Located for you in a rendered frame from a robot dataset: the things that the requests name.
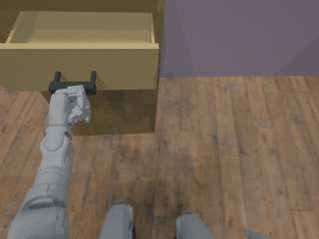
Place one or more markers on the robot right thigh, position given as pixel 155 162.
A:
pixel 189 226

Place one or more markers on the drawer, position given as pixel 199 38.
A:
pixel 119 46

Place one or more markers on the left robot forearm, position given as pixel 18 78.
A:
pixel 50 187

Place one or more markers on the handle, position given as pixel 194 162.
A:
pixel 89 86

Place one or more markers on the robot thigh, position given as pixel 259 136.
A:
pixel 118 223
pixel 189 226

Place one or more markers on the robot right hand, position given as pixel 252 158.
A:
pixel 249 234

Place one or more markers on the robot left thigh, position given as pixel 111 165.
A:
pixel 118 223

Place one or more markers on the robot left hand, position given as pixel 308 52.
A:
pixel 63 112

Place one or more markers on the cabinet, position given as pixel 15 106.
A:
pixel 112 111

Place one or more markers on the left robot upper arm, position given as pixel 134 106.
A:
pixel 41 223

